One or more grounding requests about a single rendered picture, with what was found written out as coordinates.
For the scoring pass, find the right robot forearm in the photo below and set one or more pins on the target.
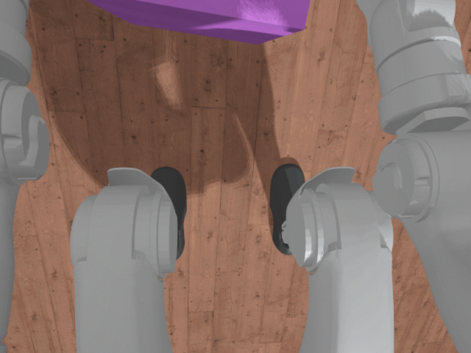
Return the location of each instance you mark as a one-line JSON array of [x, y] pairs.
[[423, 82]]

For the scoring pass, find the right robot foot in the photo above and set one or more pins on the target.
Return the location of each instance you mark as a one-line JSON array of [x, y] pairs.
[[286, 181]]

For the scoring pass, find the robot left upper arm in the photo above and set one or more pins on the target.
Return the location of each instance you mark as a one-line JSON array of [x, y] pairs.
[[24, 155]]

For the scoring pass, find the carton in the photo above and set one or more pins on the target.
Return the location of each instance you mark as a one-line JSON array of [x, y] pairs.
[[247, 21]]

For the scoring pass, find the robot left thigh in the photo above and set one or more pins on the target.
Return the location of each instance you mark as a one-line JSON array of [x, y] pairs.
[[119, 299]]

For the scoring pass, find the robot right upper arm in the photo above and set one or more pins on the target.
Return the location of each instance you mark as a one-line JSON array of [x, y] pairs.
[[424, 179]]

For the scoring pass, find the left robot forearm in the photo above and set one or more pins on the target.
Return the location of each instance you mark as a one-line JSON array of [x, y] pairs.
[[15, 52]]

